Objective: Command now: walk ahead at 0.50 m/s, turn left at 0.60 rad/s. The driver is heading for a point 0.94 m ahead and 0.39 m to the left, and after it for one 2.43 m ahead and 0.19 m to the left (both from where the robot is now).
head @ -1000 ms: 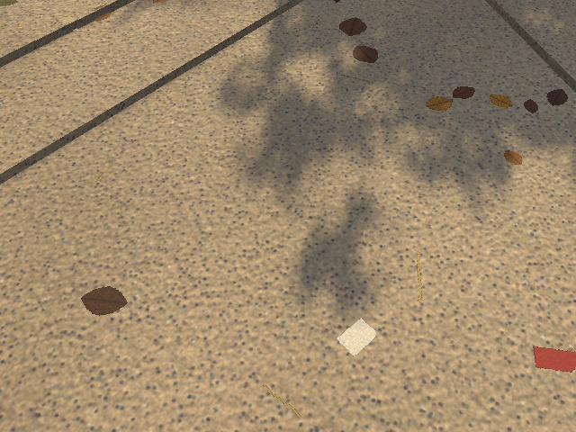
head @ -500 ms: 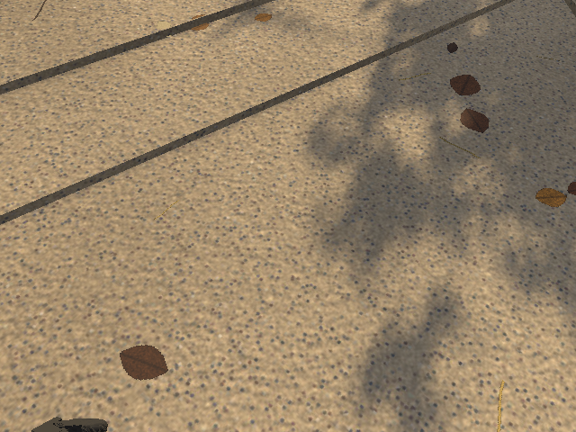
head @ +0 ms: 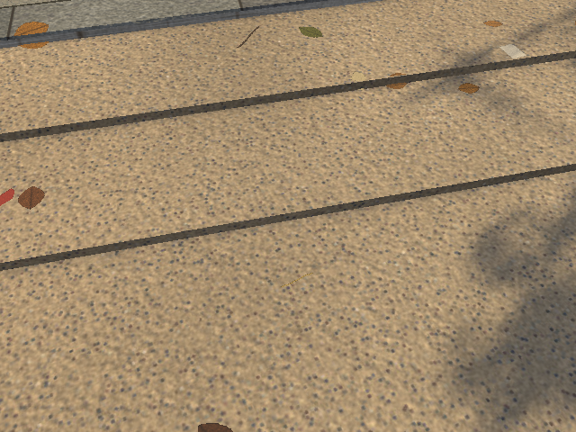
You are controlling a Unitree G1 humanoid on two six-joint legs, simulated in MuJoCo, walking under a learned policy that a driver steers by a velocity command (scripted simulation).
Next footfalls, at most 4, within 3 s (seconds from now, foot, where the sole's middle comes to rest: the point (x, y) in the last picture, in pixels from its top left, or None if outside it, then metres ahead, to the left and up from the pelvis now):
0.24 left None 0.29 0.16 -0.78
0.72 right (306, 369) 0.62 0.03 -0.78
1.24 left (180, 302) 0.79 0.37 -0.78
1.66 right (215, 208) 1.09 0.32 -0.75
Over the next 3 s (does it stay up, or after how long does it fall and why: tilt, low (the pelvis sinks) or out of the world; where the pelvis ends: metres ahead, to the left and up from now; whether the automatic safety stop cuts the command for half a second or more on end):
stays up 0.91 0.40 0.01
